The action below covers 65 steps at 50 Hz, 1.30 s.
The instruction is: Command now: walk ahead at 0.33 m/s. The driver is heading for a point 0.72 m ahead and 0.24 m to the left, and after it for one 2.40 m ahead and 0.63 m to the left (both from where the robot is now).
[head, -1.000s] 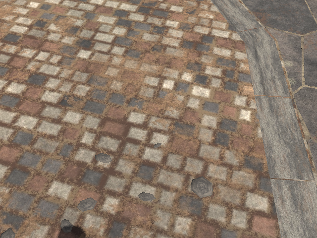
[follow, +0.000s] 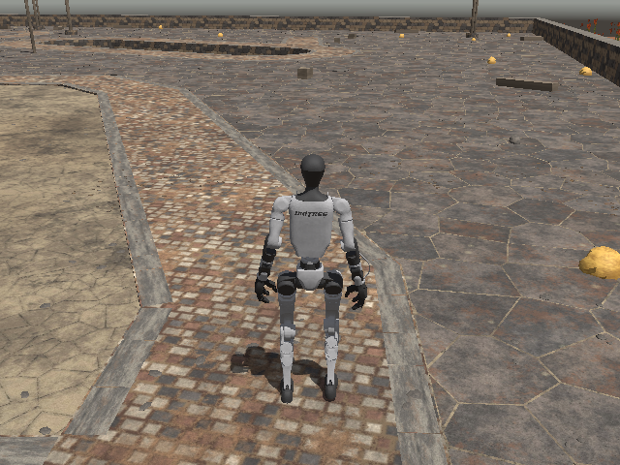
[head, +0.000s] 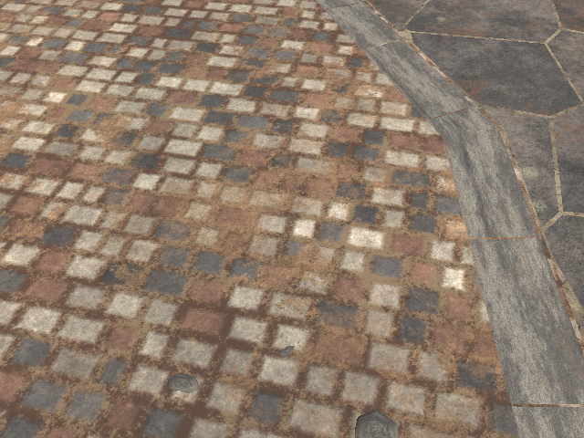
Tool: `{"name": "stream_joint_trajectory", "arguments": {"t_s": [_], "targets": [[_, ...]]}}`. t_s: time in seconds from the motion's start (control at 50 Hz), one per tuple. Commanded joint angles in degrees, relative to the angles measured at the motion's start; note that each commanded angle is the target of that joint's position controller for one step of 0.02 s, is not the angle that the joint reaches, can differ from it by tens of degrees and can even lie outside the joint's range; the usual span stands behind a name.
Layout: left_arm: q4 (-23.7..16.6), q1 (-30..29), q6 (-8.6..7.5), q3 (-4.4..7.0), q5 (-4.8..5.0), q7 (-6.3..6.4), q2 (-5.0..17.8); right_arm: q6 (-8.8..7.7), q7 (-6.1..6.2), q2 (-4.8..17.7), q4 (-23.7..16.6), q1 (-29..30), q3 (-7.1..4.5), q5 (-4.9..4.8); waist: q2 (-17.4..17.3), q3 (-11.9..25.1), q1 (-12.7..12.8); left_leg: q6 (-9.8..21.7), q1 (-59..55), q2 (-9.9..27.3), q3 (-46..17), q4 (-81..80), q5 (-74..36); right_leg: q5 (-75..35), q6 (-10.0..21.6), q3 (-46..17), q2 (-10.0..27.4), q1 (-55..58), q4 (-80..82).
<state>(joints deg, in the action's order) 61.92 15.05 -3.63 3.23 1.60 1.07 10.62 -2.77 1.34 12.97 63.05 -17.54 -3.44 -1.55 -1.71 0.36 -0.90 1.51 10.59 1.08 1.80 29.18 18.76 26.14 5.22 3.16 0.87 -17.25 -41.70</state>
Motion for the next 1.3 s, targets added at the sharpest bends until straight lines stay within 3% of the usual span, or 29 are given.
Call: {"name": "stream_joint_trajectory", "arguments": {"t_s": [0.02,0.04,0.06,0.08,0.1,0.12,0.16,0.2,0.28,0.42,0.5,0.52,0.54,0.56,0.58,0.6,0.64,0.66,0.74,0.9,0.96,1.0,1.02,1.04,1.06,1.08,1.12,1.18,1.3], "targets": [[0.2,4.4,-1.76,1.25,-0.1,-0.38,3.3,-0.83,-0.41,8.8,-4.6,8.0,-1.56,-1.17,-4.0,-5.2,5.5,7.4,11.8,9.6,-11.7,-13.5,10.8,-10.1,0.5,2.8,-1.5,9.7,13.4],[2.2,9.2,-1.46,1.79,-0.63,-0.45,4.0,-0.72,-0.45,7.9,-4.9,8.0,-1.32,-1.09,-1.7,-3.8,6.8,6.0,15.5,6.9,-7.9,-7.7,7.2,-12.2,-0.2,1.7,-1.8,16.3,14.3],[3.4,16.3,-1.41,2.72,-0.86,-0.21,7.0,-0.98,-0.69,4.6,-5.8,9.4,-0.37,-0.46,8.2,-1.5,8.9,2.8,22.1,2.2,-1.4,8.7,1.8,-6.2,2.2,-11.5,7.0,23.3,20.9],[3.3,21.7,-1.73,3.72,-0.61,-0.59,13.2,-1.89,-0.51,2.2,-8.1,10.1,0.17,-0.05,21.1,-0.6,9.6,0.6,34.3,-3.7,2.5,25.4,9.5,-0.7,9.7,-35.5,19.6,29.4,30.8],[3.1,19.8,-2.61,2.57,-1.58,-0.77,10.9,-2.56,-0.59,3.3,-8.6,11.3,-0.1,-0.66,16.4,-2.4,8.0,1.7,39.7,-1.2,-3.8,36.8,13.2,5.0,12.8,-43.0,23.4,26.4,32.1],[1.6,15.1,-3.34,1.69,-1.49,-0.75,8.2,-3.06,-1.07,3.9,-8.5,10.6,-0.11,-1.58,10.6,-5.3,5.6,3.1,43.7,1.9,-6.5,41.4,7.7,5.8,10.9,-37.8,22.2,25.5,31.5],[-0.6,8.7,-3.71,0.83,-1.3,-1.35,7.0,-3.28,-1.32,5.0,-7.2,9.6,-0.66,-1.2,5.7,-6.2,3.0,4.1,41.9,4.8,-6.9,38.4,-2.9,-5.3,5.8,-24.8,17.8,22.0,32.5],[-0.5,9.0,-3.28,-0.06,-1.97,-1.24,4.5,-2.53,-1.74,4.6,-6.6,9.1,-1.13,-0.81,6.7,-5.5,2.3,3.6,36.8,5.0,-6.5,33.5,-7.9,-19.3,2.8,-13.6,14.0,19.6,32.8],[-0.5,11.2,-2.93,0.14,-2.97,0.06,6.8,-1.16,-2.43,1.5,-9.2,14.9,-0.5,-0.42,5.6,-6.6,3.1,2.0,35.9,2.8,-5.7,23.6,-15.7,-29.3,2.4,-4.1,12.4,16.8,34.2],[-0.8,13.5,-2.56,0.71,-1.71,0.89,8.8,-0.95,-4.74,0.9,-15.6,26.4,0.81,-0.17,5.2,-9.7,4.7,4.2,29.9,1.7,1.6,8.0,-20.4,-36.6,1.4,5.5,14.2,19.4,34.4],[-2.8,10.4,-1.23,1.7,-1.51,1.51,12.3,-0.96,-5.66,5.8,-16.0,18.0,-1.59,-0.08,10.2,-1.5,-2.4,8.3,14.7,-4.9,7.5,8.1,-10.3,-76.3,-0.4,8.9,15.3,24.4,14.8],[-3.7,8.7,-0.93,1.81,-1.42,1.46,13.2,-0.68,-5.41,8.9,-13.8,8.6,-3.27,-0.18,10.3,3.5,-7.2,10.1,2.0,-6.7,7.2,4.7,-12.3,-77.3,-1.4,9.2,14.1,20.6,3.0],[-5.1,7.7,-1.4,1.65,-1.63,1.28,13.3,-0.06,-4.32,12.9,-12.2,-0.2,-5.24,-0.19,6.8,8.0,-11.3,12.8,-15.4,-1.8,-3.0,2.7,-11.1,-62.4,-3.5,8.5,11.9,6.3,-13.4],[-7.8,13.5,-3.11,-1.05,-2.54,-0.38,3.7,0.01,-3.56,17.4,-12.5,-2.0,-5.6,0.13,-9.7,15.8,-3.9,24.0,-35.6,15.5,-36.9,-1.6,-1.9,-0.4,-6.7,4.2,-0.5,-19.3,-37.5],[-9.6,7.6,-6.03,-0.68,-0.06,-1.25,6.3,-0.28,-3.24,14.6,-12.2,-4.8,-4.58,0.87,-6.9,21.8,-6.8,25.2,-37.3,18.5,-51.4,-12.6,3.6,5.1,-5.2,-8.9,-3.0,-25.5,-45.9],[-12.0,1.2,-7.16,0.27,1.73,-1.36,9.5,-1.05,-3.06,11.4,-12.1,-2.2,-3.83,1.05,-5.3,12.8,-6.9,21.3,-31.6,16.3,-42.3,-13.9,-0.1,0.4,-3.4,-9.8,0.6,-31.1,-44.7],[-12.4,-1.0,-7.11,1.2,-0.08,-0.06,10.8,-2.28,-3.61,6.9,-15.1,8.2,-2.37,0.81,4.4,4.3,-0.8,17.3,-11.4,11.1,-28.5,-15.3,-11.7,-7.2,-3.2,-8.8,5.1,-24.2,-34.7],[-12.7,0.8,-6.12,1.7,-0.73,0.16,10.9,-2.5,-3.53,6.1,-16.0,10.4,-1.94,1.32,3.9,3.3,1.7,16.8,-4.9,9.4,-24.8,-16.4,-14.8,-8.2,-3.7,-9.4,6.6,-19.6,-31.8],[-16.3,-3.1,-3.64,1.76,-2.5,0.71,8.8,-2.44,-1.93,8.9,-16.3,7.5,-2.24,0.8,1.2,-0.8,2.8,16.7,7.0,6.5,-18.6,-19.3,-18.8,-12.8,-7.3,-6.7,7.2,-17.2,-18.3],[-22.7,-19.9,-4.2,0.61,-1.28,-0.74,8.1,-1.22,-0.67,10.0,-15.5,-2.3,-2.65,-0.16,-2.8,-0.9,-3.9,11.2,3.2,4.0,-19.1,-13.5,-14.3,-32.2,-7.6,-5.9,0.3,-12.4,11.4],[-23.8,-20.0,-5.17,1.2,-1.03,-1.72,10.6,-0.56,-0.2,10.2,-15.9,-3.2,-2.72,-0.04,-4.0,0.2,-2.8,10.4,-3.6,6.4,-24.8,-7.5,-14.4,-25.5,-6.1,-7.2,-0.6,-10.8,15.4],[-22.3,-12.4,-5.82,2.16,-1.16,-1.62,12.6,-0.32,-0.08,9.6,-17.1,-1.7,-2.53,0.35,-5.4,3.1,1.6,8.5,-3.3,4.6,-25.2,-1.0,-20.1,-23.3,-3.5,-6.1,-0.9,-0.1,18.4],[-21.0,-3.7,-6.11,3.05,-2.21,-1.24,15.2,-0.63,-0.44,7.1,-18.4,-0.3,-1.58,0.84,-3.4,10.1,5.9,6.6,2.1,1.6,-22.0,11.2,-19.9,-23.4,0.0,-10.8,5.2,14.2,16.0],[-20.0,5.4,-5.55,4.36,-3.38,-0.68,19.9,-1.22,-0.49,3.9,-19.8,-5.1,-0.69,0.06,8.5,19.7,6.4,2.1,20.0,-6.0,-13.5,30.8,-6.3,-16.8,7.5,-29.9,18.2,36.7,16.6],[-19.1,6.4,-4.66,4.19,-2.49,-1.02,18.7,-1.55,-0.63,5.4,-20.8,-8.3,-0.29,-0.68,21.4,22.4,4.8,0.6,31.9,-6.0,-11.8,42.5,16.1,-13.0,11.9,-48.3,26.0,41.4,21.3],[-21.0,2.4,-4.14,2.66,-2.17,-0.8,13.1,-1.12,-0.51,11.0,-20.1,-6.0,-1.69,-0.97,13.2,14.6,5.1,-0.3,35.3,-2.6,-13.3,48.2,13.3,-15.7,9.9,-41.9,24.4,34.9,21.3],[-22.0,-4.1,-3.0,1.48,-2.73,-0.79,10.0,0.09,-0.07,11.6,-21.6,0.4,-2.52,0.38,4.2,4.8,3.2,-1.8,31.9,0.5,-9.6,46.8,7.6,-38.5,6.7,-23.3,19.0,18.3,21.0],[-21.0,-7.0,-2.85,1.39,-2.76,-1.33,9.7,2.26,-0.23,7.2,-22.8,-0.8,-2.4,0.05,7.9,1.5,-0.3,-2.6,25.8,2.9,-6.4,39.2,4.6,-47.1,6.0,-11.3,14.2,7.0,24.9],[-19.6,-7.4,-1.13,2.63,-1.61,0.07,13.3,2.72,-1.51,4.6,-26.8,5.0,-1.22,0.95,7.0,5.1,0.6,-2.8,18.8,2.5,-3.6,19.0,-11.2,-49.7,7.1,-1.5,13.5,6.9,26.7]]}}
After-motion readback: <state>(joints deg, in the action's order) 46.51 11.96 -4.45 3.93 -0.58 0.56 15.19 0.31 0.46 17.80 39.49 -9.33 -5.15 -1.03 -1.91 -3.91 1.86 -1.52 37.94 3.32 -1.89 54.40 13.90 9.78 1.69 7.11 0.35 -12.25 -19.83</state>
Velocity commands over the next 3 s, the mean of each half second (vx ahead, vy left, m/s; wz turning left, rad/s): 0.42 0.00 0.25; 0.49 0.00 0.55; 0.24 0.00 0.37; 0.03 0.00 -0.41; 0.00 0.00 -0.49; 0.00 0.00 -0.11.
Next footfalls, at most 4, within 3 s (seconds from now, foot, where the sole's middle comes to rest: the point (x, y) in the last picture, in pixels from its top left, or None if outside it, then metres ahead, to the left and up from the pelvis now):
0.54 left None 0.39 0.13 -0.77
1.02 right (293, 360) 0.73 0.04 -0.77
1.44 left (177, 381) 0.68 0.33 -0.77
1.82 right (279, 346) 0.77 0.08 -0.77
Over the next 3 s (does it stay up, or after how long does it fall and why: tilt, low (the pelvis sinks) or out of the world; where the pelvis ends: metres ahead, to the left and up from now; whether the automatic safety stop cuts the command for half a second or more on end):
stays up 0.69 0.13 0.00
